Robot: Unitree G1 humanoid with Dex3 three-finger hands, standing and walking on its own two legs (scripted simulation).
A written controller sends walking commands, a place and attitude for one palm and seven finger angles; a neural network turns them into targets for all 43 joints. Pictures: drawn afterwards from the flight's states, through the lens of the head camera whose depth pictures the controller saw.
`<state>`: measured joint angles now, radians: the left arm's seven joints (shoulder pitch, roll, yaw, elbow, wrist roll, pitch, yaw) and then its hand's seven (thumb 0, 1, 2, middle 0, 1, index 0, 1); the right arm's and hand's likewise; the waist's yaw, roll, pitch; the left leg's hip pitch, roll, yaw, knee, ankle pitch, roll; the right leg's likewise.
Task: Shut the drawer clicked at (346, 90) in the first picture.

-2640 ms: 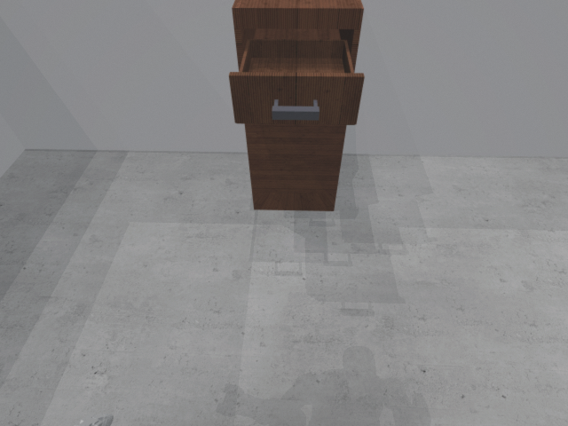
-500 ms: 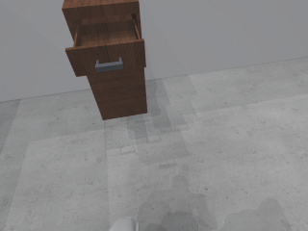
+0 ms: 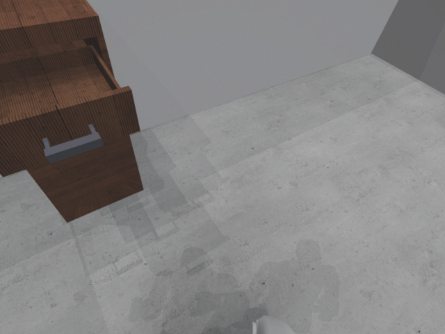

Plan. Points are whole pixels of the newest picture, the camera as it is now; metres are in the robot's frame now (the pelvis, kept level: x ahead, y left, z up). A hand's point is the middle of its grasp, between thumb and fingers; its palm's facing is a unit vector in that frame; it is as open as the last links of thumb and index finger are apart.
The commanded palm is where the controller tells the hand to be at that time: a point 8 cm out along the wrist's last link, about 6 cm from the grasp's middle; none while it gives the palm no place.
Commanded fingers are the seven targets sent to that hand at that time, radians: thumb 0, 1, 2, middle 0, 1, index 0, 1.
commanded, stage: walk to a spot facing it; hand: left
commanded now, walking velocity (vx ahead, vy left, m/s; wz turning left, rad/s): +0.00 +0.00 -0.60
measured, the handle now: (72, 141) +0.50 +0.41 -0.01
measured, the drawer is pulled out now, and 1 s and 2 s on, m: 0.30 0.30 0.30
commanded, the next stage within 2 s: turn to face it in 1.86 s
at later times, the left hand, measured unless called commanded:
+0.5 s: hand (170, 282) +0.24 +0.13 -0.16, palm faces -0.32 -0.92 -0.23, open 7.3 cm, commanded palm none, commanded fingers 0.00 0.90 0.90 -0.20 -0.30 -0.20 -0.30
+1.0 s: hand (144, 286) +0.23 +0.18 -0.17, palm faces -0.52 -0.83 -0.19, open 7.4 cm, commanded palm none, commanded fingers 0.00 0.90 0.90 -0.20 -0.30 -0.20 -0.30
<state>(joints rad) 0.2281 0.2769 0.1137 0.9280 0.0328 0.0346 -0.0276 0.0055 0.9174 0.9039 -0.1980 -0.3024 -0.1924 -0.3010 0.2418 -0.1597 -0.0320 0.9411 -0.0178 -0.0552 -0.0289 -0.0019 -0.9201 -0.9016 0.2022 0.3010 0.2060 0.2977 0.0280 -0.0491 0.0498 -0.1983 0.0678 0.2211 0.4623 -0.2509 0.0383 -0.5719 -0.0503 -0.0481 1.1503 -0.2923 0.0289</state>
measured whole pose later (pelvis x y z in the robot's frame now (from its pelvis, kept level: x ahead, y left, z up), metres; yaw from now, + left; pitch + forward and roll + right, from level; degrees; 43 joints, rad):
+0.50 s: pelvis +0.06 -0.01 -0.01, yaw -18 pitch +0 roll +0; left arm 0.11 0.19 0.05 0.88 0.02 0.04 0.00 0.00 0.91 0.90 -0.21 -0.30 -0.20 -0.30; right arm 0.23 -0.20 -0.04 0.91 -0.02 0.04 -0.02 0.01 -0.90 -0.90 0.20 0.30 0.20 0.30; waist -0.05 0.02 0.09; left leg -0.47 0.11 0.04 1.01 -0.41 -0.09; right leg -0.32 0.04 0.01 0.54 -0.21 -0.05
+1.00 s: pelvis +0.08 +0.04 +0.00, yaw -36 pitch +0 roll -2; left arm 0.23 0.24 0.10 0.94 0.03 0.10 -0.03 0.01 0.91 0.90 -0.20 -0.30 -0.20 -0.30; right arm 0.22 -0.18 -0.04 0.89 -0.02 0.01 -0.02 0.01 -0.90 -0.90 0.20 0.30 0.21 0.30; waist 0.01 -0.02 0.08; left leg -0.20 0.13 0.24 0.47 -0.26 0.02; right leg -0.41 -0.06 -0.04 0.94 -0.42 0.08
